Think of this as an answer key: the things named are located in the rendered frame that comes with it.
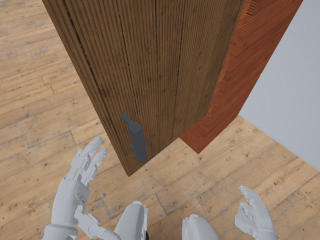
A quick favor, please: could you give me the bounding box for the robot left hand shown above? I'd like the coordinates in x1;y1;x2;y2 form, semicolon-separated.
51;136;121;240

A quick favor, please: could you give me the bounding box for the cupboard door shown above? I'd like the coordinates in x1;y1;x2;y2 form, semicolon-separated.
42;0;246;177

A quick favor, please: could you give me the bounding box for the robot right hand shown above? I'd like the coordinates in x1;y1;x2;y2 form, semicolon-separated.
235;185;276;238

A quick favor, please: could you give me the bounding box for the robot left forearm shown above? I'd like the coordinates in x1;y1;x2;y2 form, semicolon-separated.
41;223;79;240

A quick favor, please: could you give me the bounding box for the handle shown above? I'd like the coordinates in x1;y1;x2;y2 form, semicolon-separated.
120;112;148;164

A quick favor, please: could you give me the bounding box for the right robot thigh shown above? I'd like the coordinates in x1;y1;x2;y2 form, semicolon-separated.
182;216;220;240

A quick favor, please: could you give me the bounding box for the robot left shin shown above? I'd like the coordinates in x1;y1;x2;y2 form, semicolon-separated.
133;201;146;240

